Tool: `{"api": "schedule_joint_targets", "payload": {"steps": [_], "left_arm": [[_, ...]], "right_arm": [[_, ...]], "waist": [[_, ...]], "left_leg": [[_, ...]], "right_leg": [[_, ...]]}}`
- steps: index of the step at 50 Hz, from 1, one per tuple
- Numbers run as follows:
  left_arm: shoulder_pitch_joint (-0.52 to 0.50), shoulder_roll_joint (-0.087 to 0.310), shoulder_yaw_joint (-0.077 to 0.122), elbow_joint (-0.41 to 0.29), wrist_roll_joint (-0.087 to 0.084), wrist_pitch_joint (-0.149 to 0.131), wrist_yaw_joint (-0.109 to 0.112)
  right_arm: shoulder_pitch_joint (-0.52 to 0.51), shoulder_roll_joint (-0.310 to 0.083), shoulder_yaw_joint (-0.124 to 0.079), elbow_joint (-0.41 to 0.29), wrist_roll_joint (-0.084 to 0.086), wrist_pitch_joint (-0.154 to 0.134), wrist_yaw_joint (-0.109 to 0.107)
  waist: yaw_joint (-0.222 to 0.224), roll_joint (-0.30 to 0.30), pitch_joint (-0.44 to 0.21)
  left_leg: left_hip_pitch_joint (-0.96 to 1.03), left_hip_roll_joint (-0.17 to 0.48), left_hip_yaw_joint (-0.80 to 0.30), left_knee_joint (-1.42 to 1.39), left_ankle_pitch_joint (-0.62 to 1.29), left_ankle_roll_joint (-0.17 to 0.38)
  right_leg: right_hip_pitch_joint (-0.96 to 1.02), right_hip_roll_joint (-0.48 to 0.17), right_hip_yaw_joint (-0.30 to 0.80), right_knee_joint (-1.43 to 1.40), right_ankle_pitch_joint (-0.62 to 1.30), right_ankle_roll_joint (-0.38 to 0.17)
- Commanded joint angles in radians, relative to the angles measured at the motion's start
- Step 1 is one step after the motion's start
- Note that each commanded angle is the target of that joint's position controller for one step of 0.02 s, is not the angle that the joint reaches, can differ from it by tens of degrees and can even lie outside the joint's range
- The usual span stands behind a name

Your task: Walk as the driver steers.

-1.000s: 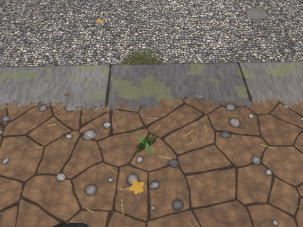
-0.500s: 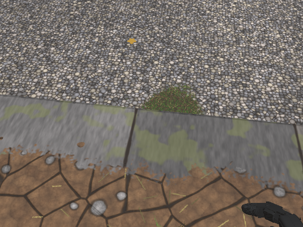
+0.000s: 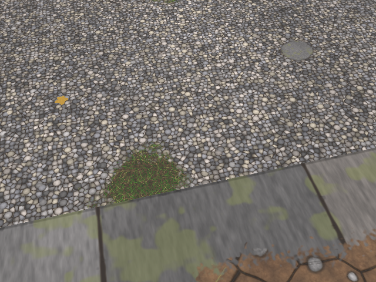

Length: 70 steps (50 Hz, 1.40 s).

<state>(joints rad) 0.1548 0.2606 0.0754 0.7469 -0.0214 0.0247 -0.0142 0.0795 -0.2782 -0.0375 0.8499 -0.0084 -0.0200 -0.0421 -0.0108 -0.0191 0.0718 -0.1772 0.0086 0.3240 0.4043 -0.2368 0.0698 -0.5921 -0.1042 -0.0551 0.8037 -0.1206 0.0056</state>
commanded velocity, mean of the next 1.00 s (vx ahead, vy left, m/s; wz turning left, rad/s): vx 0.02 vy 0.00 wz -0.04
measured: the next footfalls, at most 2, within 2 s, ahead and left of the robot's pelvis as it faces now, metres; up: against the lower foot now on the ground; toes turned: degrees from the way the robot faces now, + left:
right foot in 0.10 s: +0.13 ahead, -0.11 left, +0.00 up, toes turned -10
left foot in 0.52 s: +0.18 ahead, +0.11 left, +0.00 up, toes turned -21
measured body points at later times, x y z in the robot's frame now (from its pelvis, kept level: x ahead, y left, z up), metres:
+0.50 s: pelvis +0.08 +0.00 -0.01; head +0.09 -0.01 +0.44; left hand +0.36 +0.17 -0.07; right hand +0.11 -0.31 -0.12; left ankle +0.14 +0.13 -0.73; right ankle +0.09 -0.11 -0.74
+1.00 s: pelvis +0.08 -0.02 +0.01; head +0.11 -0.03 +0.46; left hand +0.19 +0.27 -0.07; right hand +0.22 -0.30 -0.09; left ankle +0.08 +0.12 -0.65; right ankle +0.02 -0.11 -0.74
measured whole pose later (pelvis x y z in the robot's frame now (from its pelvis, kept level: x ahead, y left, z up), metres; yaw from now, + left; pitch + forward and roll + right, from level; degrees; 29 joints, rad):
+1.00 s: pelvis +0.08 -0.02 +0.01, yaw +2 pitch +2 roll +1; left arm 0.31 0.29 0.09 0.63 0.03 -0.08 0.02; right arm 0.23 -0.31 -0.07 0.70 -0.06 -0.06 0.03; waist 0.01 0.00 0.01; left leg -0.55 -0.07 -0.10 1.06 -0.37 -0.07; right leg -0.07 0.00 -0.06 0.26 -0.23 -0.06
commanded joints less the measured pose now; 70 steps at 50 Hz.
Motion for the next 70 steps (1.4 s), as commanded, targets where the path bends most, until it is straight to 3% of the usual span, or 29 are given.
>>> {"api": "schedule_joint_targets", "payload": {"steps": [1, 4, 5, 6, 7, 9, 10, 17, 23, 25, 26, 28, 29, 32, 36, 37, 38, 42, 43, 44, 45, 47, 49, 52, 56, 60, 66, 69, 70], "left_arm": [[0.002, 0.092, 0.031, -0.101, -0.002, 0.003, -0.024], [0.098, 0.104, 0.048, -0.108, -0.007, 0.0, -0.024], [0.199, 0.187, 0.081, -0.09, -0.001, -0.009, -0.003], [0.214, 0.329, 0.116, -0.099, 0.015, -0.01, 0.02], [0.201, 0.307, 0.1, -0.13, 0.051, -0.024, 0.015], [0.107, 0.255, 0.086, -0.16, 0.018, -0.049, 0.008], [0.054, 0.218, 0.075, -0.17, -0.009, -0.042, 0.016], [0.021, 0.209, 0.078, -0.236, 0.008, -0.001, 0.067], [0.013, 0.072, 0.001, -0.216, 0.053, -0.002, 0.045], [0.011, 0.082, -0.005, -0.19, 0.053, -0.011, 0.036], [0.038, 0.115, 0.005, -0.18, 0.053, -0.015, 0.039], [0.078, 0.124, 0.015, -0.201, 0.064, -0.023, 0.054], [0.009, 0.137, 0.021, -0.217, 0.05, -0.027, 0.062], [-0.112, 0.115, 0.03, -0.249, 0.031, -0.03, 0.061], [-0.1, 0.043, 0.018, -0.234, 0.016, -0.036, 0.053], [0.091, 0.047, 0.002, -0.176, 0.097, -0.043, 0.045], [0.107, 0.057, 0.012, -0.168, 0.096, -0.05, 0.041], [0.217, 0.104, 0.04, -0.13, 0.032, -0.072, 0.008], [0.208, 0.127, 0.047, -0.144, 0.031, -0.082, -0.001], [0.188, 0.245, 0.071, -0.202, 0.038, -0.104, 0.015], [0.151, 0.233, 0.069, -0.195, 0.103, -0.12, 0.03], [-0.064, 0.127, 0.04, -0.252, 0.052, -0.141, 0.029], [-0.086, 0.122, 0.025, -0.275, 0.047, -0.144, 0.048], [0.02, 0.185, 0.041, -0.264, 0.075, -0.136, 0.075], [0.21, 0.231, 0.061, -0.194, 0.085, -0.119, 0.07], [0.159, 0.261, 0.074, -0.199, 0.111, -0.119, 0.061], [0.107, 0.286, 0.08, -0.218, 0.112, -0.117, 0.099], [0.145, 0.241, 0.054, -0.207, 0.086, -0.1, 0.077], [0.169, 0.101, 0.009, -0.284, 0.122, -0.108, 0.066]], "right_arm": [[-0.022, -0.163, -0.044, -0.059, 0.019, 0.021, -0.006], [-0.039, -0.158, -0.054, -0.067, 0.045, 0.035, -0.005], [0.0, -0.155, -0.06, -0.066, 0.04, 0.034, -0.001], [-0.022, -0.104, -0.048, -0.122, -0.005, 0.023, 0.009], [-0.081, -0.093, -0.038, -0.161, -0.015, 0.004, 0.024], [-0.129, -0.104, -0.046, -0.16, 0.02, -0.014, 0.036], [-0.118, -0.105, -0.05, -0.146, 0.01, -0.014, 0.028], [-0.064, -0.057, -0.041, -0.127, 0.015, 0.005, 0.021], [-0.008, -0.045, -0.027, -0.11, 0.008, 0.014, 0.041], [0.012, -0.042, -0.024, -0.107, 0.002, 0.005, 0.057], [-0.009, -0.096, -0.034, -0.127, -0.009, 0.003, 0.06], [-0.035, -0.229, -0.065, -0.158, -0.001, -0.001, 0.055], [-0.026, -0.212, -0.065, -0.167, -0.003, -0.002, 0.049], [0.098, -0.225, -0.084, -0.166, 0.012, -0.009, 0.031], [0.083, -0.189, -0.099, -0.192, 0.046, 0.02, 0.008], [0.141, -0.115, -0.065, -0.182, -0.053, -0.05, 0.015], [0.097, -0.13, -0.069, -0.198, -0.042, -0.079, 0.018], [0.079, -0.143, -0.07, -0.219, -0.024, -0.047, 0.044], [0.177, -0.072, -0.043, -0.206, -0.027, -0.031, 0.049], [0.223, 0.015, -0.015, -0.265, -0.035, -0.035, 0.056], [0.183, -0.082, -0.031, -0.245, -0.07, -0.041, 0.074], [0.215, -0.184, -0.079, -0.178, -0.049, -0.043, 0.055], [0.193, -0.127, -0.061, -0.191, -0.071, -0.046, 0.071], [0.134, -0.067, -0.029, -0.207, -0.013, -0.035, 0.132], [0.046, -0.052, -0.007, -0.24, -0.012, 0.003, 0.174], [0.07, -0.087, -0.013, -0.24, -0.029, 0.016, 0.188], [0.066, -0.109, -0.038, -0.231, 0.001, 0.011, 0.2], [0.217, -0.201, -0.091, -0.187, -0.001, -0.017, 0.148], [0.412, -0.319, -0.119, -0.149, -0.025, -0.018, 0.105]], "waist": [[0.002, 0.099, -0.114], [0.063, 0.082, -0.143], [0.1, -0.04, -0.17], [0.049, -0.327, -0.191], [0.056, -0.285, -0.357], [0.04, -0.045, -0.3], [0.008, 0.015, -0.234], [-0.007, -0.076, -0.264], [0.032, -0.122, -0.25], [0.012, -0.124, -0.185], [0.034, -0.096, -0.133], [0.109, 0.193, -0.064], [0.074, 0.249, -0.03], [-0.026, 0.227, -0.086], [-0.006, 0.147, -0.162], [-0.004, 0.152, -0.223], [0.023, 0.174, -0.152], [0.046, 0.095, -0.158], [0.008, 0.038, -0.2], [-0.035, -0.174, -0.245], [-0.013, -0.056, -0.099], [-0.072, -0.063, -0.094], [-0.07, -0.088, -0.105], [0.018, -0.042, -0.08], [0.102, -0.051, -0.059], [0.067, -0.087, -0.058], [0.029, -0.108, -0.069], [-0.058, 0.009, -0.179], [-0.051, 0.2, -0.399]], "left_leg": [[0.134, 0.346, -0.129, -0.035, 0.484, 0.127], [0.142, 0.328, -0.074, 0.179, 0.623, 0.038], [0.014, 0.237, -0.049, 0.404, 0.524, -0.034], [-0.344, 0.056, -0.046, 0.713, -0.179, -0.118], [-0.52, -0.061, -0.304, 0.943, -0.453, -0.134], [-0.582, -0.022, -0.436, 0.926, -0.322, -0.094], [-0.576, -0.004, -0.439, 0.845, -0.255, -0.095], [-0.37, -0.054, -0.423, 0.459, -0.096, -0.14], [-0.159, 0.037, -0.361, 0.345, -0.091, -0.11], [-0.062, 0.003, -0.314, 0.152, 0.044, -0.079], [-0.096, 0.017, -0.36, 0.107, 0.126, -0.052], [-0.221, 0.193, -0.671, -0.038, 0.24, 0.1], [-0.242, 0.236, -0.795, -0.095, 0.16, 0.149], [-0.051, 0.259, -0.894, -0.087, 0.273, 0.196], [0.065, 0.161, -0.804, -0.026, 0.312, 0.12], [0.017, 0.17, -0.805, -0.116, 0.092, 0.165], [-0.104, 0.136, -0.814, -0.147, -0.013, 0.152], [-0.127, 0.053, -0.829, -0.041, 0.015, 0.11], [-0.192, -0.018, -0.765, 0.039, -0.079, 0.057], [-0.484, -0.207, -0.553, 0.261, -0.348, -0.082], [-0.613, -0.052, -0.533, 0.463, -0.338, -0.143], [-0.438, -0.051, -0.438, 0.686, -0.19, -0.155], [-0.371, -0.06, -0.377, 0.831, -0.106, -0.149], [-0.426, 0.012, -0.347, 0.754, -0.044, -0.172], [-0.508, 0.1, -0.316, 0.465, -0.075, -0.172], [-0.367, 0.083, -0.258, 0.366, -0.093, -0.118], [-0.191, 0.02, -0.234, 0.2, -0.053, -0.079], [0.2, -0.026, -0.283, -0.047, 0.543, 0.07], [0.666, 0.224, -0.653, 0.083, 1.064, 0.342]], "right_leg": [[0.041, 0.011, -0.036, -0.05, -0.094, -0.035], [0.189, 0.07, -0.073, -0.234, -0.058, -0.103], [0.374, 0.054, 0.053, -0.329, 0.317, -0.167], [0.59, -0.13, 0.41, -0.33, 0.812, -0.312], [0.709, -0.24, 0.696, -0.394, 0.648, -0.462], [0.653, -0.188, 0.565, -0.424, 0.463, -0.368], [0.571, -0.141, 0.497, -0.43, 0.379, -0.311], [0.431, -0.04, 0.431, -0.416, 0.232, -0.235], [0.308, -0.066, 0.384, -0.384, 0.097, -0.209], [0.255, -0.018, 0.328, -0.369, -0.074, -0.159], [0.259, 0.021, 0.307, -0.333, -0.139, -0.12], [0.262, 0.18, 0.115, -0.132, -0.257, -0.015], [0.23, 0.182, 0.098, -0.086, -0.245, 0.0], [0.071, 0.202, 0.153, 0.147, -0.443, 0.006], [0.045, 0.185, 0.168, 0.06, -0.377, 0.04], [0.149, 0.154, 0.141, 0.044, -0.231, 0.05], [0.265, 0.148, 0.131, -0.036, -0.262, 0.041], [0.582, 0.134, 0.108, -0.56, -0.007, -0.081], [0.705, 0.023, 0.149, -0.516, 0.196, -0.194], [0.858, -0.318, 0.533, -0.481, 0.654, -0.539], [0.746, -0.439, 0.568, -0.601, 0.584, -0.524], [0.571, -0.203, 0.261, -0.623, 0.343, -0.304], [0.497, -0.124, 0.097, -0.583, 0.474, -0.247], [0.581, -0.134, -0.007, -0.583, 0.45, -0.265], [0.794, -0.233, -0.029, -0.557, 0.631, -0.308], [0.751, -0.262, -0.1, -0.561, 0.713, -0.31], [0.746, -0.252, -0.233, -0.487, 0.702, -0.203], [0.554, -0.152, -0.284, -0.2, 0.51, -0.03], [0.172, 0.004, -0.284, 0.093, -0.302, 0.133]]}}
Keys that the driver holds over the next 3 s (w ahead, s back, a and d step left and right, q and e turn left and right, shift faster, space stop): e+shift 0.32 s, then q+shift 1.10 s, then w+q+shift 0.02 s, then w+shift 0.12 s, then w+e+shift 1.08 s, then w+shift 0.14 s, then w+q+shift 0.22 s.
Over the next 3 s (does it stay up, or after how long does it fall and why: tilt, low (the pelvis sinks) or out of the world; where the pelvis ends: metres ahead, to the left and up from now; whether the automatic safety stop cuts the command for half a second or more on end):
stays up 1.20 0.15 -0.23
